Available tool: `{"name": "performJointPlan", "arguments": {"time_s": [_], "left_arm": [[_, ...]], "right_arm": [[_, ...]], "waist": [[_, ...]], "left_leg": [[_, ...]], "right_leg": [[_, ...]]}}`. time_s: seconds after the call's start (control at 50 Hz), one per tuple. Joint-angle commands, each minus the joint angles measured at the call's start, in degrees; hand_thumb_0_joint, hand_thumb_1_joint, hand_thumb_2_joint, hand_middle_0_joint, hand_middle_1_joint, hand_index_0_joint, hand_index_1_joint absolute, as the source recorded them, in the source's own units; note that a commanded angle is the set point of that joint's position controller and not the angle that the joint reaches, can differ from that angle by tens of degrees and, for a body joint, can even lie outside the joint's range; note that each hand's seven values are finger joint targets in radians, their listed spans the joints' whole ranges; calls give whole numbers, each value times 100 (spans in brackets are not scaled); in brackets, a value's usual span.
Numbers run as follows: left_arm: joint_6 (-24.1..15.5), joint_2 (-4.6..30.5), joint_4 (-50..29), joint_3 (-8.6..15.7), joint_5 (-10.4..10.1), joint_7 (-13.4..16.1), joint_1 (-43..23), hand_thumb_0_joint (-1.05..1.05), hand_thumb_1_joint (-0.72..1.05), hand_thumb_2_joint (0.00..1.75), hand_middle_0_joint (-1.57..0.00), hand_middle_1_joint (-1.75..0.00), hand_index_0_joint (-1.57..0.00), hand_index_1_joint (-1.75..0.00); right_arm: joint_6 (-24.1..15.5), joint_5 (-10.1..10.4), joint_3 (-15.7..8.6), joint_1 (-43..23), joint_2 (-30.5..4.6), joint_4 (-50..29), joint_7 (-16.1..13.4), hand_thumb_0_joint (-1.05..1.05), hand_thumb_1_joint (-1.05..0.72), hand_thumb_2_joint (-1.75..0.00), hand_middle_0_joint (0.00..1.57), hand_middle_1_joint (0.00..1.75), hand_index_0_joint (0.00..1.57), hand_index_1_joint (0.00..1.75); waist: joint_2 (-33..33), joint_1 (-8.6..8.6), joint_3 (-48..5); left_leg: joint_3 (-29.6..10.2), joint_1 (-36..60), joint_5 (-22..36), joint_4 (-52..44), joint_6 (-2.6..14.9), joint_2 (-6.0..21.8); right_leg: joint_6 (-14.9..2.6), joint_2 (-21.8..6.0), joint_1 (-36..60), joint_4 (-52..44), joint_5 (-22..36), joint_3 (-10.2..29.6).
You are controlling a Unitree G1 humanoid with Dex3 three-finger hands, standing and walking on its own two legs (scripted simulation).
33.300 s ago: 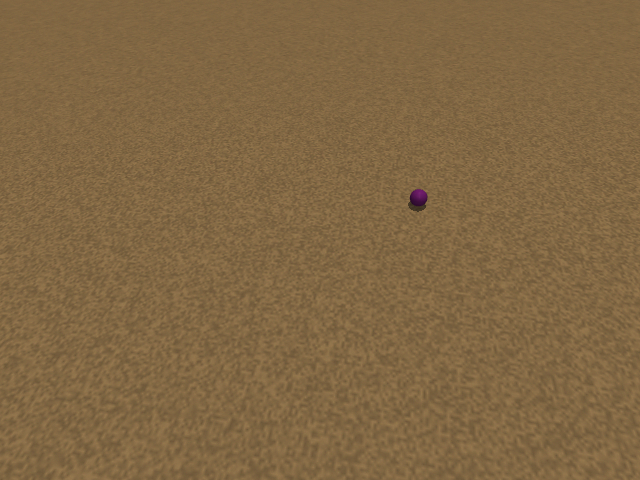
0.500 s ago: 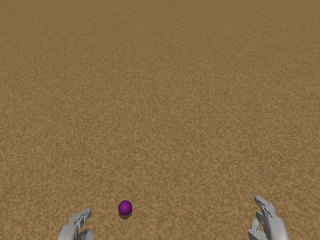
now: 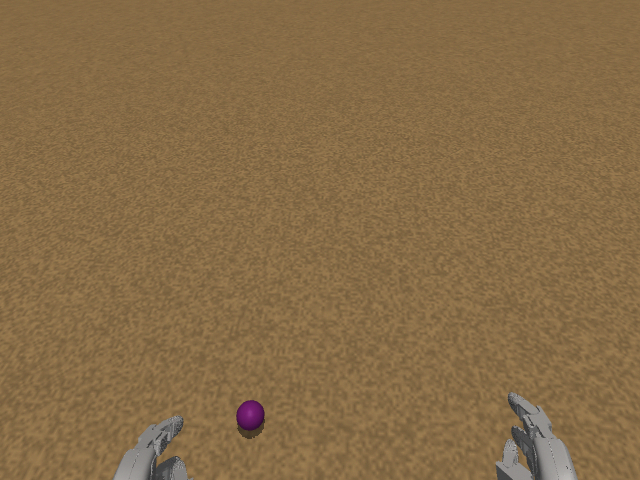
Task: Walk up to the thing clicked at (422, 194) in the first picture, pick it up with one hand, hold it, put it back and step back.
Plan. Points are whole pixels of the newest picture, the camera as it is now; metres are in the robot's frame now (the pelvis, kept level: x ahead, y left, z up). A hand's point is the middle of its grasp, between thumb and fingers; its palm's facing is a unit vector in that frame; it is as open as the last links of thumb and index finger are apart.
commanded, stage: home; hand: left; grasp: from above
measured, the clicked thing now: (250, 415) +0.45 +0.23 -0.67
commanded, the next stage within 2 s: stand in 0.36 s
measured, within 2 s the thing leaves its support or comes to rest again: neither
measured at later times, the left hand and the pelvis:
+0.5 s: hand out of the picture +0.17 +0.18 -0.05, palm faces +0.02 -0.97 -0.25, open 7.4 cm; pelvis +0.00 +0.00 +0.00, yaw +0 degrees
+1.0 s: hand out of the picture +0.03 +0.24 -0.11, palm faces +0.04 -0.94 -0.33, open 7.4 cm; pelvis +0.00 +0.00 +0.06, yaw +0 degrees
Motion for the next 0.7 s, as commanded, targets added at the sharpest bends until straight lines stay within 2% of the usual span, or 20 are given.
{"name": "performJointPlan", "arguments": {"time_s": [0.0, 0.04, 0.08, 0.1, 0.14, 0.18, 0.24, 0.26, 0.3, 0.34, 0.38, 0.42, 0.44, 0.46, 0.48, 0.52, 0.56, 0.58, 0.64, 0.68], "left_arm": [[-342, 659, -1276, 394, 43, 55, -190, 0, 90, 90, -20, -30, -20, -30], [-302, 514, -956, 284, 20, 35, -22, 0, 90, 90, -20, -30, -20, -30], [-329, 699, -1296, 401, 27, 56, -250, 0, 90, 90, -20, -30, -20, -30], [-291, 543, -958, 294, 37, 37, -55, 0, 90, 90, -20, -30, -20, -30], [-287, 576, -1087, 336, 18, 40, -109, 0, 90, 90, -20, -30, -20, -30], [-308, 664, -1265, 401, 35, 49, -168, 0, 90, 90, -20, -30, -20, -30], [-259, 545, -1035, 291, 37, 35, -70, 0, 90, 90, -20, -30, -20, -30], [-279, 630, -1237, 366, 30, 44, -168, 0, 90, 90, -20, -30, -20, -30], [-297, 773, -1399, 456, 49, 63, -265, 0, 90, 90, -20, -30, -20, -30], [-240, 455, -859, 210, 34, 32, 85, 0, 90, 90, -20, -30, -20, -30], [-276, 632, -1244, 373, 24, 51, -171, 0, 90, 90, -20, -30, -20, -30], [-267, 636, -1113, 346, 46, 45, -165, 0, 90, 90, -20, -30, -20, -30], [-1514, 1109, 897, 321, 675, 287, -1821, 0, 90, 90, -20, -30, -20, -30], [-1909, 1228, 1868, 449, 685, 255, -1180, 0, 90, 90, -20, -30, -20, -30], [-2100, 1288, 2142, 416, 696, 214, -1103, 0, 90, 90, -20, -30, -20, -30], [-2331, 1321, 2638, 347, 703, 169, -1381, 0, 90, 90, -20, -30, -20, -30], [-2369, 1292, 3157, 361, 611, 134, -1598, 0, 90, 90, -20, -30, -20, -30], [-2407, 1247, 3373, 362, 576, 136, -1631, 0, 90, 90, -20, -30, -20, -30], [-2519, 1179, 4119, 347, 577, 156, -1783, 0, 90, 90, -20, -30, -20, -30], [-2587, 1135, 4499, 338, 566, 140, -1837, 0, 90, 90, -20, -30, -20, -30]], "right_arm": [[-312, 17, -301, -381, -695, -928, -73, 0, -90, -90, 20, 30, 20, 30], [-302, 16, -294, -395, -699, -925, -74, 0, -90, -90, 20, 30, 20, 30], [-294, 22, -304, -368, -709, -927, -79, 0, -90, -90, 20, 30, 20, 30], [-291, 23, -282, -403, -682, -931, -82, 0, -90, -90, 20, 30, 20, 30], [-293, 24, -283, -424, -685, -935, -77, 0, -90, -90, 20, 30, 20, 30], [-285, 16, -305, -389, -690, -948, -76, 0, -90, -90, 20, 30, 20, 30], [-279, 28, -300, -403, -702, -951, -75, 0, -90, -90, 20, 30, 20, 30], [-279, 20, -305, -386, -687, -955, -73, 0, -90, -90, 20, 30, 20, 30], [-263, 22, -307, -370, -690, -924, -74, 0, -90, -90, 20, 30, 20, 30], [-258, 24, -285, -386, -688, -924, -61, 0, -90, -90, 20, 30, 20, 30], [-254, 20, -307, -397, -701, -975, -61, 0, -90, -90, 20, 30, 20, 30], [-249, 22, -303, -401, -706, -947, -57, 0, -90, -90, 20, 30, 20, 30], [384, -666, -510, -761, -1377, 440, 284, 0, -90, -90, 20, 30, 20, 30], [625, -679, -617, -776, -1458, 517, 460, 0, -90, -90, 20, 30, 20, 30], [752, -697, -643, -692, -1490, 366, 563, 0, -90, -90, 20, 30, 20, 30], [834, -458, -617, -644, -1314, 630, 787, 0, -90, -90, 20, 30, 20, 30], [894, -305, -617, -731, -1244, 815, 923, 0, -90, -90, 20, 30, 20, 30], [912, -282, -659, -758, -1250, 894, 948, 0, -90, -90, 20, 30, 20, 30], [1014, -321, -679, -859, -1279, 1203, 980, 0, -90, -90, 20, 30, 20, 30], [1062, -344, -676, -887, -1327, 1354, 963, 0, -90, -90, 20, 30, 20, 30]], "waist": [[116, 9, -546], [-70, -50, -461], [-26, -22, -544], [-56, -28, -388], [-80, 22, -403], [-34, 0, -592], [-85, -36, -409], [-43, -15, -586], [35, 16, -575], [-92, -36, -439], [75, 9, -568], [13, -17, -431], [-365, 397, 920], [-716, 424, 401], [-656, 298, 369], [-408, 281, 63], [-613, 342, 221], [-549, 371, 160], [-190, 388, 429], [65, 388, 591]], "left_leg": [[111, 584, 1217, -1031, 132, -173], [150, 542, 1289, -956, 162, -199], [177, 560, 1325, -926, 171, -209], [178, 492, 1298, -918, 175, -215], [172, 450, 1148, -962, 170, -217], [190, 549, 1285, -917, 174, -223], [204, 506, 1299, -900, 180, -221], [188, 571, 1364, -897, 175, -217], [192, 598, 1424, -894, 170, -213], [183, 562, 1459, -914, 170, -208], [159, 565, 1386, -937, 160, -207], [179, 542, 1287, -956, 167, -206], [-28, 696, 2371, -1372, 434, 16], [175, 1076, 2319, -1303, 514, -45], [91, 1196, 2120, -1292, 523, -78], [99, 1577, 1967, -1468, 497, -134], [127, 1747, 1714, -1632, 451, -184], [5, 1821, 1828, -1740, 462, -88], [-227, 1857, 1403, -2286, 495, 47], [-383, 1893, 1284, -2682, 501, 167]], "right_leg": [[-194, 248, 240, -732, 962, -247], [-170, 236, 235, -786, 1061, -231], [-171, 211, 271, -802, 1117, -196], [-163, 207, 236, -820, 1093, -204], [-165, 209, 237, -839, 944, -215], [-165, 202, 320, -826, 1077, -202], [-156, 197, 238, -834, 1109, -192], [-162, 204, 309, -811, 1161, -191], [-171, 197, 323, -805, 1203, -189], [-169, 209, 290, -780, 1220, -207], [-174, 206, 292, -779, 1172, -208], [-169, 211, 248, -818, 1068, -213], [-418, -174, 1141, -1014, 1133, 164], [-587, -294, 1310, -1241, 1130, 555], [-692, -278, 1148, -1376, 1197, 708], [-613, -441, 1620, -1283, 1613, 786], [-537, -455, 1540, -1569, 1295, 732], [-472, -416, 1646, -1515, 1379, 607], [-357, -336, 1724, -1735, 996, 443], [-292, -252, 1854, -1778, 1028, 312]]}}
